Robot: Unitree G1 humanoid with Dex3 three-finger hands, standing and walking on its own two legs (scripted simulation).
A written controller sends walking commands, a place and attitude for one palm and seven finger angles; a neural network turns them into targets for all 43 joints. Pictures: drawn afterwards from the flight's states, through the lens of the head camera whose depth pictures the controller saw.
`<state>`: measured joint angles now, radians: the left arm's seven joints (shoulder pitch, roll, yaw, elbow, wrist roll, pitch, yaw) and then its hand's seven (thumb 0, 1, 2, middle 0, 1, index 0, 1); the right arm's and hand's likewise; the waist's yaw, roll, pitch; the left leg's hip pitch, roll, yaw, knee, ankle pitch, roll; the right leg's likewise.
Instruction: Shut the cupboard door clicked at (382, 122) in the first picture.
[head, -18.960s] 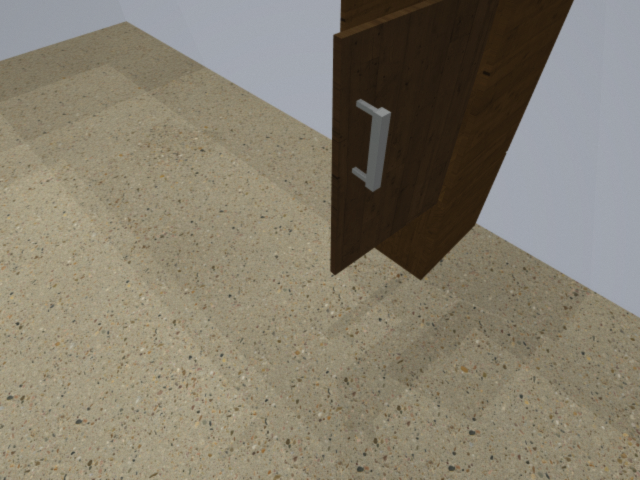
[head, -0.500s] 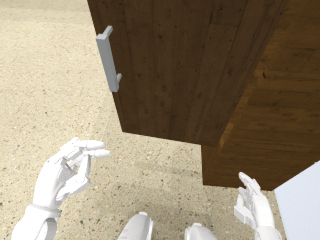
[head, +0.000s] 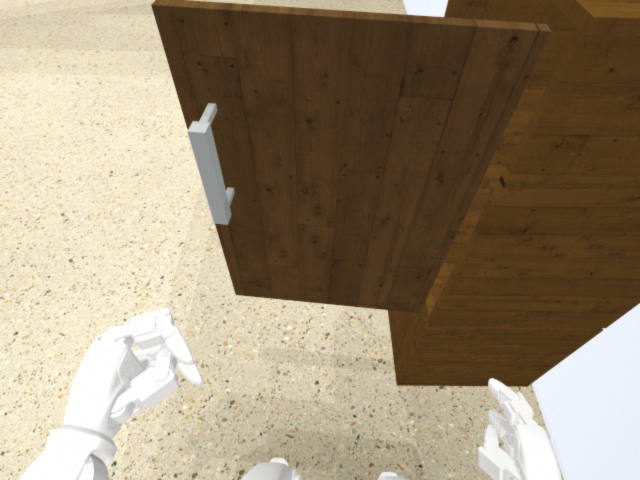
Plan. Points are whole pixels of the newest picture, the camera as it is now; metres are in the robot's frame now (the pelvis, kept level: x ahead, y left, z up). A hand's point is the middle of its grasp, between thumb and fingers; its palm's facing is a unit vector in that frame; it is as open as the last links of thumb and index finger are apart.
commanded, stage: raise the hand and make a fist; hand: left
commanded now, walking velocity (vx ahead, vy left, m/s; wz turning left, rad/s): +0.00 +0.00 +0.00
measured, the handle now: (216, 167) +0.49 +0.18 +0.12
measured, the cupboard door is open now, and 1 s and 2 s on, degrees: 84 84 84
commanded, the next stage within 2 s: bring the fist close to the handle in 0.80 s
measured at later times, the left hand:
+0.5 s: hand (157, 325) +0.24 +0.18 +0.13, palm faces -0.01 -1.00 -0.06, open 3.1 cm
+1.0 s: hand (176, 336) +0.24 +0.17 +0.11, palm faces -0.02 -1.00 -0.06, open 3.1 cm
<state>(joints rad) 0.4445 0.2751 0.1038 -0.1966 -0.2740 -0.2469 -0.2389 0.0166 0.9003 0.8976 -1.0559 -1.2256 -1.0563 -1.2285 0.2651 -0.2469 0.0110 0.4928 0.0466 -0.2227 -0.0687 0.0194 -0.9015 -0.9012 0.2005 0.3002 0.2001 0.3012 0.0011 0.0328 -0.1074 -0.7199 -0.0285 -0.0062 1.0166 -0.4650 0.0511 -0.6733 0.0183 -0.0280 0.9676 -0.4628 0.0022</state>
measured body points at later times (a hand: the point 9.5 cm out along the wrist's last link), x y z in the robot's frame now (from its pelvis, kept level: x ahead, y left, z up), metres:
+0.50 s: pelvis +0.02 -0.02 +0.02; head +0.03 -0.03 +0.47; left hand +0.24 +0.23 +0.13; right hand +0.19 -0.24 -0.05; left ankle +0.02 +0.08 -0.68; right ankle +0.01 -0.13 -0.68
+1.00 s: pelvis +0.02 -0.02 +0.03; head +0.04 -0.04 +0.48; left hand +0.24 +0.22 +0.12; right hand +0.20 -0.26 -0.04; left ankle +0.02 +0.08 -0.68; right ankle +0.01 -0.13 -0.68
